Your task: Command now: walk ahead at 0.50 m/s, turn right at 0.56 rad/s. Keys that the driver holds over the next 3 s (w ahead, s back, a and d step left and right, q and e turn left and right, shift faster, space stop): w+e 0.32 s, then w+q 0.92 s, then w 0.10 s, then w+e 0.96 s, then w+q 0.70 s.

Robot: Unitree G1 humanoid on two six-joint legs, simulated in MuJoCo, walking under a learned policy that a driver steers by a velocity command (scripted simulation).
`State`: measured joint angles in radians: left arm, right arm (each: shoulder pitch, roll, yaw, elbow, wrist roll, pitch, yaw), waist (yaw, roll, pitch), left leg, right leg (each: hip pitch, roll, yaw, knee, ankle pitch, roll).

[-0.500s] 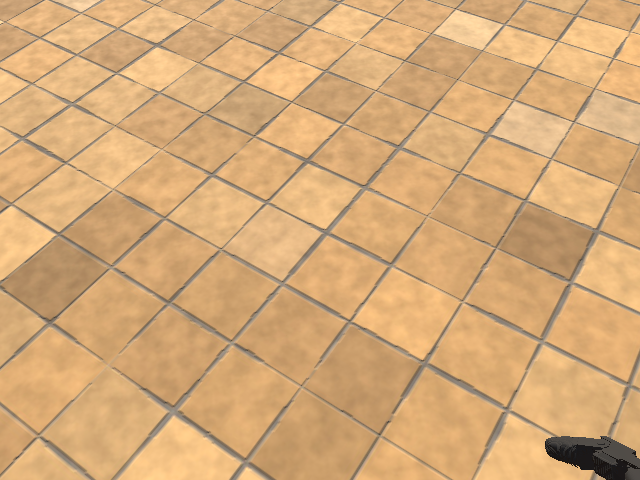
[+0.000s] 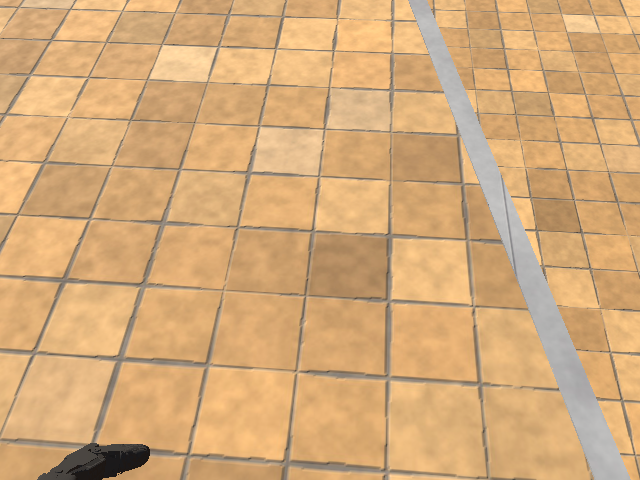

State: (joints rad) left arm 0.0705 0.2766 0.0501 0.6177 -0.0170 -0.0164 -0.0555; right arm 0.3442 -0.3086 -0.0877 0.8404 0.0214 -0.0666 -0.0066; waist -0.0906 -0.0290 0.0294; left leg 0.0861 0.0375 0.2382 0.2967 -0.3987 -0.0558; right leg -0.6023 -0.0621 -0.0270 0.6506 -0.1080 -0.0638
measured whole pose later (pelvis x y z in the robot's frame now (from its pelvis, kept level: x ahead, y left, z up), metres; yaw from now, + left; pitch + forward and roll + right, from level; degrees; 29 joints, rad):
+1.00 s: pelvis +0.56 -0.04 +0.01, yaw +2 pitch +2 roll +0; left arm 0.00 0.26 0.04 0.64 0.00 -0.11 -0.02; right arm 0.43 -0.28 -0.06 0.80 0.03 -0.03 -0.02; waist -0.11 -0.03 0.02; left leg -0.04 -0.11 -0.22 0.37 -0.35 0.08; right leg -0.53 0.01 0.11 0.47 0.01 0.04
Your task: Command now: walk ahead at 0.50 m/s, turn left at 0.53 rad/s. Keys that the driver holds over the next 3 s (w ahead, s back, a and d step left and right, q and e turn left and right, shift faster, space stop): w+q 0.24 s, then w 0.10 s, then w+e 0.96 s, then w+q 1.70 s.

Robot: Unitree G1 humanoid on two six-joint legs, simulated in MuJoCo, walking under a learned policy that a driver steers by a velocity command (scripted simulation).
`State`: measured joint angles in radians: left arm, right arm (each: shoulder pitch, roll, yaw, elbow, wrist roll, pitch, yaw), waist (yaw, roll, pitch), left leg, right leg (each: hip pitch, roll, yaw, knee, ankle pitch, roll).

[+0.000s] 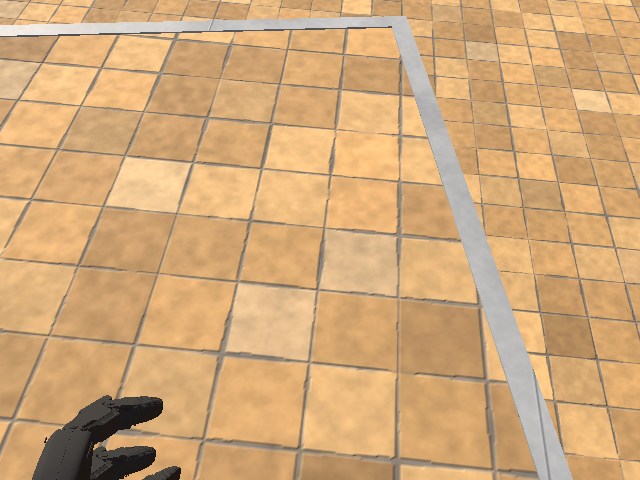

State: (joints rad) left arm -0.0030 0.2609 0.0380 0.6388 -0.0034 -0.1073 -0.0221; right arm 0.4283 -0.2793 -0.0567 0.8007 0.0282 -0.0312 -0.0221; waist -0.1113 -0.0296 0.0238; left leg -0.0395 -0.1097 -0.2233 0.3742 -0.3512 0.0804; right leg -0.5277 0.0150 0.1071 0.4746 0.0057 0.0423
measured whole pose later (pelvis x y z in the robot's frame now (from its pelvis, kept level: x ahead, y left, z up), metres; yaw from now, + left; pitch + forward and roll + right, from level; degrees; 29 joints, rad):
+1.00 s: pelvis +0.52 +0.06 -0.01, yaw -4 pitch +1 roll +3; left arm 0.09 0.27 0.05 0.70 -0.02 -0.01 -0.05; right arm 0.32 -0.30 -0.09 0.84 0.02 -0.06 -0.01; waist -0.07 -0.03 0.03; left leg 0.10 0.02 0.27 0.27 -0.37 -0.04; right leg -0.59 -0.08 -0.03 0.66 -0.09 -0.05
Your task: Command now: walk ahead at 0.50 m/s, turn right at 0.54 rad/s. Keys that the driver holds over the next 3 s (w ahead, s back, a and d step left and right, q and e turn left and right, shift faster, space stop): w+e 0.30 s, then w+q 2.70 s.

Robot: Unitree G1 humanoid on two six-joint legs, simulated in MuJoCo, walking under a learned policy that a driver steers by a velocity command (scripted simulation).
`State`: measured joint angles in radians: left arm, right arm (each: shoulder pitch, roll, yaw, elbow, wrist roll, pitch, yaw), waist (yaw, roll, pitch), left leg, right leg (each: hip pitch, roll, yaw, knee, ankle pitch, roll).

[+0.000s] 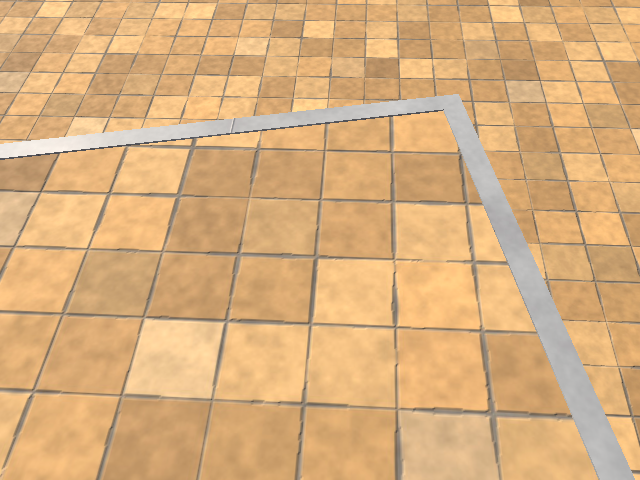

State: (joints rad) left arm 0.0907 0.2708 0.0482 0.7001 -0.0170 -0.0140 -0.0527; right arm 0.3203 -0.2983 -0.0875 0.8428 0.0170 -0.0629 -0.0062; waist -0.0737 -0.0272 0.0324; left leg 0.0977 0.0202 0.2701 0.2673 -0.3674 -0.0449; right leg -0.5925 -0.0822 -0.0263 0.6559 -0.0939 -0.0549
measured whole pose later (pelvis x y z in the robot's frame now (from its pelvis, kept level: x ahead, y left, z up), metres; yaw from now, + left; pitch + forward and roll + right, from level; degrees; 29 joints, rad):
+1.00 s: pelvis +0.58 -0.03 +0.01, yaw +3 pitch +2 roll +0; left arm 0.01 0.26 0.04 0.65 0.00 -0.10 -0.02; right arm 0.41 -0.28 -0.06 0.80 0.03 -0.04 -0.02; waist -0.10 -0.03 0.03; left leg -0.05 -0.11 -0.20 0.36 -0.32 0.08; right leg -0.57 0.00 0.11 0.49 0.04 0.05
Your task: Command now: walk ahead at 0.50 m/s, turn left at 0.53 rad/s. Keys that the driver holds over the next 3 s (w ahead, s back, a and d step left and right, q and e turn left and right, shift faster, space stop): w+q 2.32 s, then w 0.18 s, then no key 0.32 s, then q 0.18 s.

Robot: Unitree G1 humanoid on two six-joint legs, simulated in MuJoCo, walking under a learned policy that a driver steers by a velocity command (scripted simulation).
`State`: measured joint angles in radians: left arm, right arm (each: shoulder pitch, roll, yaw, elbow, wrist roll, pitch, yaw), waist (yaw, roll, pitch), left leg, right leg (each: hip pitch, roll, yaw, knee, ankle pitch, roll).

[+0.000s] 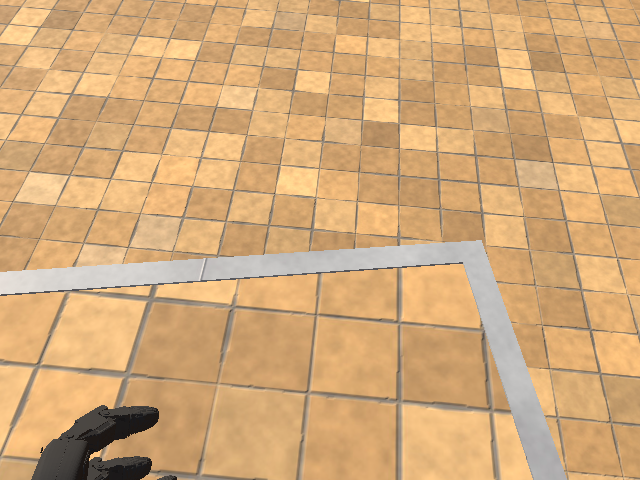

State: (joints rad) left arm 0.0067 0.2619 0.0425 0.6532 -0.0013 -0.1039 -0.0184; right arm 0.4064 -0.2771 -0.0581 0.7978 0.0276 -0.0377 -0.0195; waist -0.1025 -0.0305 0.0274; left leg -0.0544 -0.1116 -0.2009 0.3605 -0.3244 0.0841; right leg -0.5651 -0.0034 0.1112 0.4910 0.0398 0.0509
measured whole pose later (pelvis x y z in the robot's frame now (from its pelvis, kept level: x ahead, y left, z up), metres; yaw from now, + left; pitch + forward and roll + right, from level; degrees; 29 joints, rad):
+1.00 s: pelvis +0.51 +0.12 -0.02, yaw +37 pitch +2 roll +0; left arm 0.04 0.26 0.03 0.61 0.00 -0.08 -0.02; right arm 0.39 -0.29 -0.05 0.68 0.02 0.01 -0.04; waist -0.07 -0.02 0.00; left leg -0.21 -0.12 -0.19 0.63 -0.43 0.05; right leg -0.48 0.01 0.06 0.54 -0.06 0.01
